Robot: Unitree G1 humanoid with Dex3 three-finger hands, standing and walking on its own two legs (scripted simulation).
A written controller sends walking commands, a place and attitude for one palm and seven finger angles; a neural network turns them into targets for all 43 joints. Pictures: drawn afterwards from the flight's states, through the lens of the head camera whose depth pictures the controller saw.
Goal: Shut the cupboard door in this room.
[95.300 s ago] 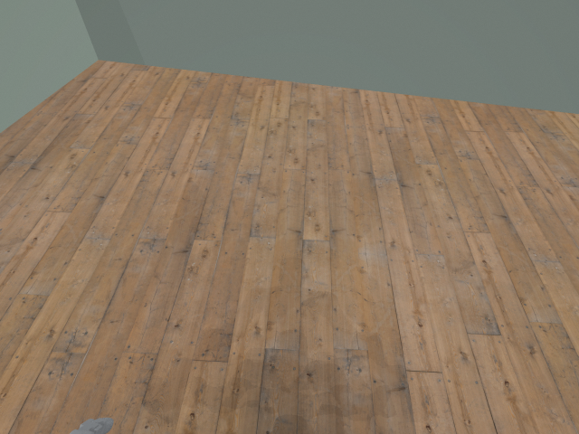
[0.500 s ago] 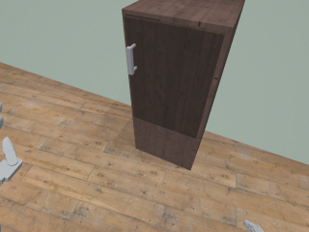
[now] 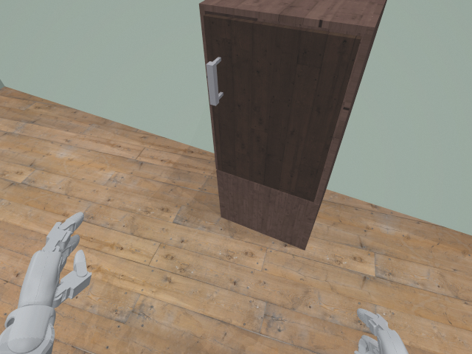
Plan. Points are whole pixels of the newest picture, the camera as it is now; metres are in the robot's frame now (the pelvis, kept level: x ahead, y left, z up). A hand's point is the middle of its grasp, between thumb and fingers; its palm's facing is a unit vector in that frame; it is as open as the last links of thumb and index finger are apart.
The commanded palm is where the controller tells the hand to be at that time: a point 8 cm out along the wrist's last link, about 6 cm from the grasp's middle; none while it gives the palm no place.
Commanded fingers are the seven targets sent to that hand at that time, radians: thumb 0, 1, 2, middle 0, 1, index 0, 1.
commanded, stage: let the arm hang, fingers relaxed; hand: left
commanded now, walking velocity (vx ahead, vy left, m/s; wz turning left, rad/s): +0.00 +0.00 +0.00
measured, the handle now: (216, 81) +0.84 +0.13 +0.05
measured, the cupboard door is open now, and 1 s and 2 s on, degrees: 0 0 0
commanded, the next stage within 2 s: look to check the result in 1.00 s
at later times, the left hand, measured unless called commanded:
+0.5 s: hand out of the picture -0.14 +0.16 -0.16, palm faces +0.06 -0.98 -0.19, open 7.3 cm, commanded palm none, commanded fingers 0.00 0.90 0.90 -0.20 -0.30 -0.20 -0.30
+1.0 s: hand out of the picture -0.05 +0.14 -0.17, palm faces +0.06 -0.99 -0.15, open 7.4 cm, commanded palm none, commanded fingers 0.00 0.90 0.90 -0.20 -0.30 -0.20 -0.30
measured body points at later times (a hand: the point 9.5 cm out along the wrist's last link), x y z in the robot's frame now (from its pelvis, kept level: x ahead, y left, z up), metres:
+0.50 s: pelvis -0.02 +0.00 +0.01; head -0.01 +0.00 +0.46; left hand -0.14 +0.21 -0.14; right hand -0.06 -0.22 -0.15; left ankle +0.06 +0.09 -0.73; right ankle -0.05 -0.13 -0.73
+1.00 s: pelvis -0.02 -0.01 +0.01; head -0.03 -0.01 +0.46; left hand -0.05 +0.19 -0.16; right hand -0.05 -0.22 -0.16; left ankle +0.06 +0.09 -0.73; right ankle -0.05 -0.13 -0.73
